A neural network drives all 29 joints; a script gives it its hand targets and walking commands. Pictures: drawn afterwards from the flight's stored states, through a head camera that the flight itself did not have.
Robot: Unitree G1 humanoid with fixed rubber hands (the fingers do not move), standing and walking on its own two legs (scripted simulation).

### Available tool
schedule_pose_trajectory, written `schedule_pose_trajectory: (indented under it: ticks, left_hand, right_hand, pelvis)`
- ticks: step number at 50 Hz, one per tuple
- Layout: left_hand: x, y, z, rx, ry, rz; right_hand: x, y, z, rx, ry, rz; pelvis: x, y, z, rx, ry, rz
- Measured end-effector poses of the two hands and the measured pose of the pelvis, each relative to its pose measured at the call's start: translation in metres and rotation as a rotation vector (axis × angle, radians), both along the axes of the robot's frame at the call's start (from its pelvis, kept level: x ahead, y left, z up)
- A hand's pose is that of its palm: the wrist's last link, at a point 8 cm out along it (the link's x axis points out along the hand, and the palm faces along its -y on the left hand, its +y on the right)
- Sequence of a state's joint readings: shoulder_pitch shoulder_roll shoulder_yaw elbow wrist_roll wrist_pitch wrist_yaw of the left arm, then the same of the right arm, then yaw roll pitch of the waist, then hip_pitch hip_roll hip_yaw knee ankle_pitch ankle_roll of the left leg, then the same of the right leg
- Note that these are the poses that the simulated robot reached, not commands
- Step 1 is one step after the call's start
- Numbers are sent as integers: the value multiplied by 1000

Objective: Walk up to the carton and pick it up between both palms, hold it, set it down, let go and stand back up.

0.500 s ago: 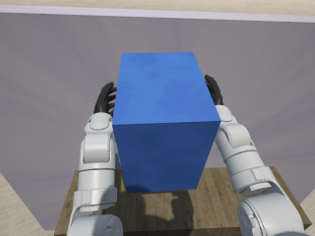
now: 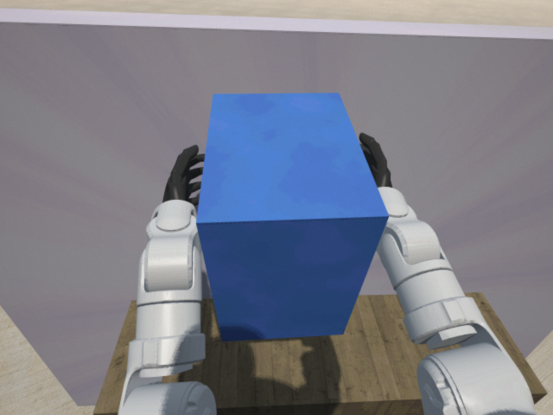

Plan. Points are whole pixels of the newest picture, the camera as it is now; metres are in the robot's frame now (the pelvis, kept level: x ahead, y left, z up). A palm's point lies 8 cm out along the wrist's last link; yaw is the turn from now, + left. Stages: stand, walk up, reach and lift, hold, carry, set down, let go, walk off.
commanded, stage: hold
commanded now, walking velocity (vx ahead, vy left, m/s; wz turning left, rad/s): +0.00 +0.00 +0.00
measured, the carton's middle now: (280, 218) +0.35 +0.01 +0.17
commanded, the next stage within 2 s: none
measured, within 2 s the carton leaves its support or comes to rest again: neither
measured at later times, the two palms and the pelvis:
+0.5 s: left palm (180, 202) +0.35 +0.14 +0.19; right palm (375, 190) +0.36 -0.13 +0.20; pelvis +0.00 +0.00 +0.00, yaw +0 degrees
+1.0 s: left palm (181, 203) +0.35 +0.14 +0.19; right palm (376, 192) +0.36 -0.13 +0.20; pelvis +0.00 +0.00 +0.00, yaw +0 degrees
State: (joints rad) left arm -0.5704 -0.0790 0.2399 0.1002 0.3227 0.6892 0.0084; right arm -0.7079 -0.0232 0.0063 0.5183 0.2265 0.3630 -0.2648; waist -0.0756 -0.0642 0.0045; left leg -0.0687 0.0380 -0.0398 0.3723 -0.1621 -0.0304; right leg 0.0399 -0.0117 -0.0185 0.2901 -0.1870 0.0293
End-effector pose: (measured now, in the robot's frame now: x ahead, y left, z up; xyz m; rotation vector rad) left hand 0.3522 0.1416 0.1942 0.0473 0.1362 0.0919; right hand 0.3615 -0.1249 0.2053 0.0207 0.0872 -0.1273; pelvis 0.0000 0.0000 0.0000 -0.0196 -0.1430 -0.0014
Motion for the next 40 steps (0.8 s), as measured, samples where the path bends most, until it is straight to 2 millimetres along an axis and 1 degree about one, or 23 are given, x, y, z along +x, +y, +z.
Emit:
schedule_pose_trajectory:
  ticks: [20, 40]
  left_hand:
    - [1, -1, 1, 4, 3, -4]
    - [-1, -1, -1, 4, 3, -7]
  right_hand:
    - [0, -1, -1, 1, 1, -3]
    - [-3, -1, -3, 6, -2, -5]
  pelvis:
    - [-2, 0, 0, 2, 5, -1]
    - [-2, 1, 0, 1, -2, 2]
